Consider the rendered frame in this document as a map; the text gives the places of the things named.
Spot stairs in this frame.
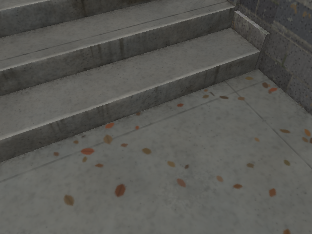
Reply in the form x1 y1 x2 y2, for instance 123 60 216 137
0 0 260 163

